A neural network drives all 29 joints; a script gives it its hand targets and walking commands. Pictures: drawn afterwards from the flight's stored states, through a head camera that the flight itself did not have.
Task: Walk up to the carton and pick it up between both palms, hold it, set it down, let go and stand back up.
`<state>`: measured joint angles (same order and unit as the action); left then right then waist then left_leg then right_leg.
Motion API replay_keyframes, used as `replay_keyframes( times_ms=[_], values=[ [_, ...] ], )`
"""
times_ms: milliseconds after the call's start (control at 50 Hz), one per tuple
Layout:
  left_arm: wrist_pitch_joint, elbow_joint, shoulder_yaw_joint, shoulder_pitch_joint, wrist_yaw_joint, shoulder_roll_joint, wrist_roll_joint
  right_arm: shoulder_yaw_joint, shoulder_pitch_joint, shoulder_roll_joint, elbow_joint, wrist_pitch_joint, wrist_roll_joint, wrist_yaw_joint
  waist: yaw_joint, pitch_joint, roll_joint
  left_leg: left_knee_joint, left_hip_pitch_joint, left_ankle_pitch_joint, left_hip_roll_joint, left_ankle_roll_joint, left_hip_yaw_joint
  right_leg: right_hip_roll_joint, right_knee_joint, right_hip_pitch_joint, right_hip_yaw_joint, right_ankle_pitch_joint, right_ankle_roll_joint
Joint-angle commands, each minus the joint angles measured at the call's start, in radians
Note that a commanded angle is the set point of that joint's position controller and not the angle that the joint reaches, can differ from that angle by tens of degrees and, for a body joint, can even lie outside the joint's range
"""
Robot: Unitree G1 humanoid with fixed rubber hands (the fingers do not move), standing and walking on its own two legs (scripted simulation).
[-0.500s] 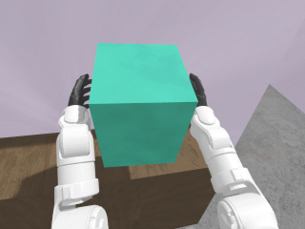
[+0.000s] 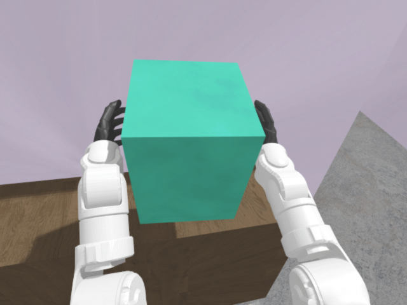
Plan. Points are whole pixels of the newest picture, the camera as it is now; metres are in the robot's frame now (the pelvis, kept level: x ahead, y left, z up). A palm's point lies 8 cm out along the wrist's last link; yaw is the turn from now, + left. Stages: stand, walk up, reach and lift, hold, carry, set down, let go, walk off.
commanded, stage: hold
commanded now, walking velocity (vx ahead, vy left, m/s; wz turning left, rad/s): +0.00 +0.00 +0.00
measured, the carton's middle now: (187, 144) +0.40 +0.00 +0.17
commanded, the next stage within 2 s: none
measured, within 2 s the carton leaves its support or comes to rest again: neither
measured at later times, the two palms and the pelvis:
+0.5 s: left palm (108, 146) +0.37 +0.15 +0.20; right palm (265, 143) +0.36 -0.14 +0.19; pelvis +0.00 +0.00 +0.00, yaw +0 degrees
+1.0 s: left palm (105, 145) +0.37 +0.15 +0.20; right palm (262, 144) +0.36 -0.14 +0.19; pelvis +0.00 +0.00 +0.00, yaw +1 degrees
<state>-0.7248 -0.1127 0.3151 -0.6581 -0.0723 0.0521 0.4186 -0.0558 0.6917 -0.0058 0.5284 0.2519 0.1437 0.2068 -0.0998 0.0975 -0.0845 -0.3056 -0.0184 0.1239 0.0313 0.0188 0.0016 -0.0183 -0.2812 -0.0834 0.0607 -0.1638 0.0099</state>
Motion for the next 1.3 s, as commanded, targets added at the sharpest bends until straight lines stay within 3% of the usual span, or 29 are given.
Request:
replay_keyframes(
  times_ms=[0, 60, 80, 120, 200, 240, 260, 340, 440, 460, 540, 560, 680, 780, 800, 820, 860, 880, 940, 980, 1000, 1020, 1040, 1060, 1080, 1140, 1160, 1220, 1280],
  values=[
    [0.065, 0.074, -0.437, -0.552, -0.130, 0.471, -0.164, 0.370, 0.699, -0.507, -0.278, -0.067, 0.078, -0.106, -0.002, -0.427, 0.109, -0.009, -0.143, -0.180, -0.064, 0.001, 0.073, 0.074, 0.032, 0.009, 0.071, 0.176, 0.039],
    [0.049, 0.049, -0.434, -0.515, -0.129, 0.482, -0.173, 0.364, 0.676, -0.487, -0.256, -0.057, 0.063, -0.100, -0.002, -0.405, 0.077, 0.004, -0.135, -0.184, -0.066, 0.006, 0.069, 0.076, 0.035, 0.000, 0.063, 0.148, 0.038],
    [0.040, 0.051, -0.434, -0.477, -0.129, 0.481, -0.163, 0.374, 0.636, -0.483, -0.250, -0.049, 0.066, -0.101, -0.008, -0.390, 0.104, 0.006, -0.126, -0.199, -0.062, 0.008, 0.067, 0.076, 0.040, -0.011, 0.063, 0.160, 0.034],
    [0.029, 0.068, -0.447, -0.514, -0.134, 0.487, -0.166, 0.361, 0.636, -0.483, -0.240, -0.040, 0.060, -0.098, -0.042, -0.377, 0.089, 0.002, -0.158, -0.218, -0.065, 0.016, 0.061, 0.074, 0.047, 0.000, 0.066, 0.133, 0.021],
    [0.031, 0.065, -0.399, -0.556, -0.151, 0.455, -0.145, 0.308, 0.645, -0.477, -0.186, -0.025, 0.040, -0.108, -0.024, -0.289, 0.085, 0.044, -0.089, -0.087, -0.053, 0.008, 0.075, 0.070, 0.057, 0.035, 0.078, 0.048, 0.031],
    [0.044, 0.086, -0.436, -0.566, -0.152, 0.499, -0.168, 0.316, 0.628, -0.502, -0.220, -0.039, 0.029, -0.111, -0.044, -0.339, 0.113, 0.022, -0.103, -0.140, -0.057, 0.007, 0.068, 0.061, 0.050, 0.024, 0.077, 0.085, 0.013],
    [0.044, 0.074, -0.437, -0.541, -0.150, 0.491, -0.176, 0.326, 0.667, -0.499, -0.259, -0.046, 0.048, -0.110, -0.021, -0.363, 0.108, 0.015, -0.119, -0.177, -0.064, 0.003, 0.070, 0.063, 0.041, -0.001, 0.072, 0.117, 0.020],
    [0.048, 0.042, -0.422, -0.552, -0.150, 0.477, -0.169, 0.348, 0.677, -0.496, -0.257, -0.054, 0.050, -0.105, -0.018, -0.339, 0.088, 0.027, -0.094, -0.117, -0.066, 0.001, 0.080, 0.057, 0.042, -0.007, 0.063, 0.131, 0.038],
    [0.067, 0.097, -0.465, -0.563, -0.132, 0.497, -0.189, 0.351, 0.683, -0.492, -0.270, -0.071, 0.066, -0.108, -0.025, -0.439, 0.125, -0.008, -0.137, -0.211, -0.062, 0.015, 0.067, 0.070, 0.026, -0.017, 0.072, 0.157, 0.029],
    [0.068, 0.094, -0.458, -0.572, -0.125, 0.481, -0.175, 0.366, 0.679, -0.509, -0.254, -0.070, 0.069, -0.110, -0.008, -0.411, 0.123, -0.002, -0.138, -0.186, -0.069, 0.007, 0.070, 0.062, 0.034, 0.014, 0.064, 0.147, 0.029],
    [0.070, 0.054, -0.424, -0.575, -0.122, 0.453, -0.168, 0.393, 0.689, -0.513, -0.264, -0.057, 0.060, -0.105, 0.011, -0.397, 0.038, 0.021, -0.130, -0.138, -0.065, -0.008, 0.071, 0.065, 0.048, 0.022, 0.066, 0.113, 0.050],
    [0.069, 0.044, -0.433, -0.590, -0.123, 0.471, -0.172, 0.380, 0.703, -0.527, -0.257, -0.059, 0.060, -0.106, 0.013, -0.391, 0.069, 0.015, -0.118, -0.110, -0.074, -0.011, 0.079, 0.056, 0.038, 0.039, 0.060, 0.077, 0.037],
    [0.052, 0.065, -0.402, -0.512, -0.146, 0.467, -0.154, 0.372, 0.662, -0.508, -0.240, -0.049, 0.057, -0.097, 0.000, -0.395, 0.069, 0.011, -0.126, -0.183, -0.070, -0.006, 0.076, 0.065, 0.030, -0.019, 0.056, 0.205, 0.044],
    [0.039, 0.059, -0.417, -0.538, -0.153, 0.468, -0.144, 0.342, 0.634, -0.493, -0.215, -0.034, 0.052, -0.093, -0.037, -0.312, 0.080, 0.020, -0.133, -0.168, -0.074, 0.001, 0.071, 0.062, 0.050, 0.000, 0.071, 0.160, 0.045],
    [0.032, 0.044, -0.412, -0.538, -0.162, 0.468, -0.134, 0.344, 0.627, -0.491, -0.226, -0.028, 0.046, -0.095, -0.015, -0.282, 0.097, 0.028, -0.095, -0.154, -0.068, 0.010, 0.075, 0.064, 0.047, 0.003, 0.080, 0.137, 0.052],
    [0.028, 0.044, -0.388, -0.519, -0.163, 0.464, -0.147, 0.329, 0.637, -0.472, -0.224, -0.032, 0.040, -0.094, -0.019, -0.298, 0.062, 0.033, -0.096, -0.129, -0.062, -0.004, 0.070, 0.069, 0.048, -0.002, 0.074, 0.111, 0.040],
    [0.034, 0.055, -0.399, -0.539, -0.160, 0.467, -0.146, 0.330, 0.621, -0.485, -0.213, -0.041, 0.033, -0.096, -0.025, -0.282, 0.067, 0.041, -0.098, -0.124, -0.063, -0.001, 0.077, 0.065, 0.052, 0.014, 0.078, 0.101, 0.034],
    [0.036, 0.048, -0.420, -0.540, -0.162, 0.472, -0.136, 0.316, 0.645, -0.484, -0.208, -0.043, 0.038, -0.102, -0.046, -0.272, 0.111, 0.047, -0.101, -0.092, -0.063, 0.004, 0.077, 0.060, 0.060, 0.030, 0.076, 0.064, 0.030],
    [0.057, 0.097, -0.434, -0.595, -0.162, 0.484, -0.165, 0.327, 0.637, -0.511, -0.239, -0.054, 0.023, -0.109, -0.036, -0.359, 0.096, 0.037, -0.140, -0.132, -0.063, 0.002, 0.077, 0.060, 0.057, 0.027, 0.077, 0.087, 0.022],
    [0.058, 0.086, -0.458, -0.580, -0.154, 0.510, -0.172, 0.346, 0.662, -0.515, -0.277, -0.060, 0.029, -0.105, -0.045, -0.407, 0.116, 0.008, -0.140, -0.206, -0.071, 0.014, 0.060, 0.070, 0.041, -0.012, 0.071, 0.194, 0.028],
    [0.056, 0.095, -0.451, -0.535, -0.149, 0.491, -0.174, 0.354, 0.670, -0.492, -0.298, -0.068, 0.053, -0.109, -0.028, -0.407, 0.095, 0.005, -0.144, -0.239, -0.065, 0.014, 0.056, 0.070, 0.037, -0.024, 0.078, 0.210, 0.036],
    [0.066, 0.140, -0.471, -0.556, -0.144, 0.487, -0.184, 0.364, 0.644, -0.492, -0.304, -0.073, 0.059, -0.108, -0.032, -0.438, 0.126, -0.016, -0.144, -0.261, -0.060, 0.032, 0.059, 0.071, 0.030, -0.034, 0.063, 0.228, 0.031],
    [0.062, 0.116, -0.467, -0.553, -0.140, 0.489, -0.178, 0.375, 0.678, -0.487, -0.296, -0.073, 0.064, -0.105, -0.016, -0.413, 0.106, -0.012, -0.140, -0.240, -0.063, 0.026, 0.065, 0.068, 0.031, -0.013, 0.070, 0.205, 0.037],
    [0.058, 0.088, -0.452, -0.532, -0.136, 0.479, -0.168, 0.372, 0.677, -0.496, -0.295, -0.070, 0.061, -0.105, -0.027, -0.393, 0.091, -0.005, -0.147, -0.210, -0.073, 0.013, 0.066, 0.064, 0.040, -0.003, 0.074, 0.184, 0.039],
    [0.056, 0.071, -0.434, -0.505, -0.135, 0.467, -0.163, 0.362, 0.667, -0.485, -0.253, -0.065, 0.065, -0.103, 0.006, -0.359, 0.110, 0.002, -0.126, -0.180, -0.065, 0.012, 0.077, 0.070, 0.030, 0.001, 0.069, 0.146, 0.044],
    [0.057, 0.076, -0.434, -0.540, -0.133, 0.475, -0.154, 0.352, 0.650, -0.473, -0.245, -0.069, 0.038, -0.109, -0.015, -0.380, 0.081, 0.020, -0.119, -0.139, -0.061, 0.006, 0.071, 0.074, 0.046, 0.015, 0.073, 0.087, 0.028],
    [0.057, 0.092, -0.423, -0.533, -0.132, 0.469, -0.162, 0.368, 0.659, -0.481, -0.255, -0.072, 0.048, -0.112, 0.006, -0.409, 0.056, 0.021, -0.133, -0.161, -0.061, 0.001, 0.073, 0.069, 0.039, 0.015, 0.070, 0.115, 0.036],
    [0.061, 0.127, -0.467, -0.534, -0.128, 0.491, -0.179, 0.380, 0.653, -0.496, -0.265, -0.073, 0.067, -0.106, 0.001, -0.442, 0.111, -0.012, -0.153, -0.238, -0.060, 0.014, 0.060, 0.070, 0.025, 0.008, 0.060, 0.166, 0.033],
    [0.045, 0.061, -0.419, -0.517, -0.131, 0.460, -0.150, 0.363, 0.671, -0.481, -0.250, -0.071, 0.057, -0.105, -0.006, -0.381, 0.077, 0.008, -0.146, -0.154, -0.063, -0.005, 0.072, 0.076, 0.039, 0.014, 0.073, 0.133, 0.034]
  ],
)
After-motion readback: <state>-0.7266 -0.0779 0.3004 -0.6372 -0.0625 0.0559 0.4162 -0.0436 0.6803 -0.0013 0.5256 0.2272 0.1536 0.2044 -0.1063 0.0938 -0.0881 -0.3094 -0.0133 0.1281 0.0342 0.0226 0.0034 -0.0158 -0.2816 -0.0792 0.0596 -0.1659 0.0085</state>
